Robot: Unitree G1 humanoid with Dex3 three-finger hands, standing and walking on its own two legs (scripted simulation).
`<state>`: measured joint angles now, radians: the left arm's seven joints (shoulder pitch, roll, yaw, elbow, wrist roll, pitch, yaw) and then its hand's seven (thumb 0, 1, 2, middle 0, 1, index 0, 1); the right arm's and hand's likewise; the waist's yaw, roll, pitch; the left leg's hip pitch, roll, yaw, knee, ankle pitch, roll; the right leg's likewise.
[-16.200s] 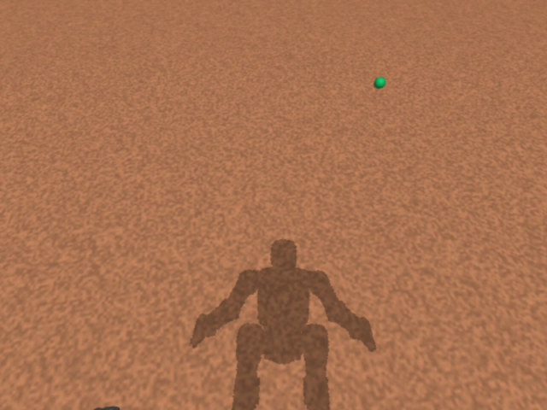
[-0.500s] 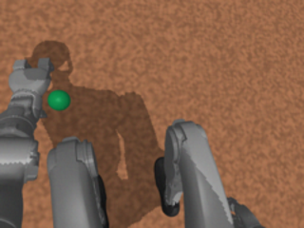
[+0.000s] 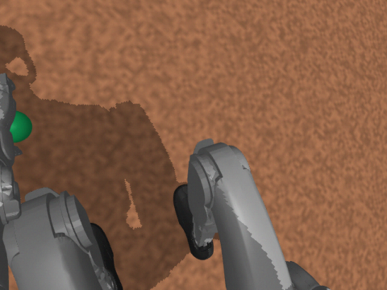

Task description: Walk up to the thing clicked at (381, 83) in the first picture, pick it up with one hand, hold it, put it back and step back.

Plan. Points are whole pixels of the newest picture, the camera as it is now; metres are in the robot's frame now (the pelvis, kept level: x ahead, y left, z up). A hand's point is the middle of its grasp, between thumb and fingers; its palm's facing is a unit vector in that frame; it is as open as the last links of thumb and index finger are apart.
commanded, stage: rest palm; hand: left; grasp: from above
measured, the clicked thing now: (12, 126) +0.45 +0.26 -0.26
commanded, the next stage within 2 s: close in 0.86 s
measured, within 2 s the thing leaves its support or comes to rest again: neither
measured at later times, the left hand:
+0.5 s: hand (6, 130) +0.44 +0.26 -0.24, palm faces -0.44 -0.10 -0.89, open 13.6 cm
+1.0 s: hand (9, 131) +0.44 +0.26 -0.25, palm faces -0.48 -0.10 -0.87, open 13.6 cm
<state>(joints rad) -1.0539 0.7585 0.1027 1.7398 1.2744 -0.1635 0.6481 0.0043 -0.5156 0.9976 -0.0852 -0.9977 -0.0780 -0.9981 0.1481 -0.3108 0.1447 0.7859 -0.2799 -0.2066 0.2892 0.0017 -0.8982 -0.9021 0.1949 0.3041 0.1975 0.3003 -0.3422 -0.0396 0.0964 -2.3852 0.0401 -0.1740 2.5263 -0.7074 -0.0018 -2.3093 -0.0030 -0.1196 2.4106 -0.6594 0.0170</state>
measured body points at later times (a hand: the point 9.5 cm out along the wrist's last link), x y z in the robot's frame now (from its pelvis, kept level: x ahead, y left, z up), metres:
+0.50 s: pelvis +0.00 +0.01 +0.00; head +0.26 +0.10 +0.35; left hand +0.46 +0.26 -0.19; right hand +0.03 -0.25 -0.07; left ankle +0.07 +0.13 -0.27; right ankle +0.10 -0.12 -0.27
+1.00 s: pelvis +0.00 +0.00 +0.00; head +0.27 +0.10 +0.34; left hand +0.46 +0.26 -0.20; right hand +0.03 -0.24 -0.07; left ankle +0.07 +0.13 -0.27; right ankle +0.10 -0.12 -0.27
